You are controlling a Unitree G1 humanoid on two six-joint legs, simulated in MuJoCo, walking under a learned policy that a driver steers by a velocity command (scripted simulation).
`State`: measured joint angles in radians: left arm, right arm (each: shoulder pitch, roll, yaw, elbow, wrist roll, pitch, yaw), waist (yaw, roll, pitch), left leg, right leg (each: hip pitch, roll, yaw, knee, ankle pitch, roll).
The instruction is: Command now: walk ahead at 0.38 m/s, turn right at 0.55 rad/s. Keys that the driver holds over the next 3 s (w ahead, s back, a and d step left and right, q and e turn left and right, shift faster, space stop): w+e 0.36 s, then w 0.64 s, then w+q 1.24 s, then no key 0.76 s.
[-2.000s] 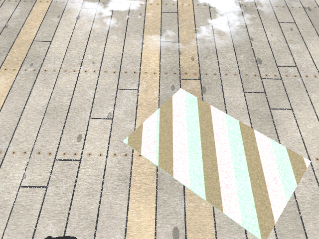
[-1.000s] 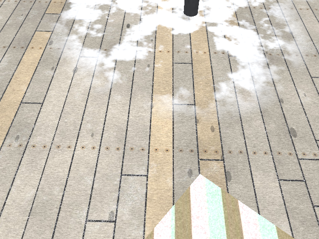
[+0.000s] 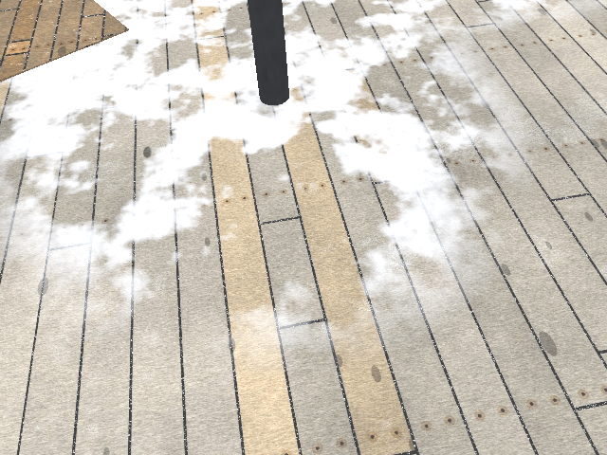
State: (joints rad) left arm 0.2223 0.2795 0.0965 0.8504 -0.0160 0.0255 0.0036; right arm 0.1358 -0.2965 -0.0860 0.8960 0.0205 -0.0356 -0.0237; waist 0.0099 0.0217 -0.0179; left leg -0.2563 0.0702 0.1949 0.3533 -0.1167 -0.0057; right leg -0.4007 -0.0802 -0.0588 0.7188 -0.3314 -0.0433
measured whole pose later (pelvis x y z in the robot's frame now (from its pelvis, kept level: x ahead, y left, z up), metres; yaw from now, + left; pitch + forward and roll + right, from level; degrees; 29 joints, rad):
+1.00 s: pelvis +0.50 -0.14 -0.02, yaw -19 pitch +2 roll +2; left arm 0.02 0.25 0.05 0.70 -0.01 -0.08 -0.02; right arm 0.37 -0.30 -0.06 0.99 0.02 -0.06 0.00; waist -0.08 0.00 0.03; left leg 0.03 0.02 0.03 0.42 -0.45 -0.03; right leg -0.50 -0.03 -0.03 0.53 -0.07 -0.06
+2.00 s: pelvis +1.06 -0.23 -0.02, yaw +13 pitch +2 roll +1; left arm 0.03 0.28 0.05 0.70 -0.01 -0.12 -0.02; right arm 0.37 -0.30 -0.09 0.77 0.02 -0.03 -0.02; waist -0.09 -0.04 0.01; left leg -0.08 -0.10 -0.21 0.49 -0.44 0.04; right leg -0.48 -0.01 0.06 0.46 -0.03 0.02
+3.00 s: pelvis +1.37 -0.12 -0.01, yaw +27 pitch -1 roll +1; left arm 0.18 0.24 0.02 0.91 0.01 -0.02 0.02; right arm 0.18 -0.23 -0.05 0.84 -0.01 0.01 -0.01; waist 0.00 0.00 0.02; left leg -0.28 -0.03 0.00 0.51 -0.22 0.02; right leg -0.23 -0.05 -0.01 0.55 -0.31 0.03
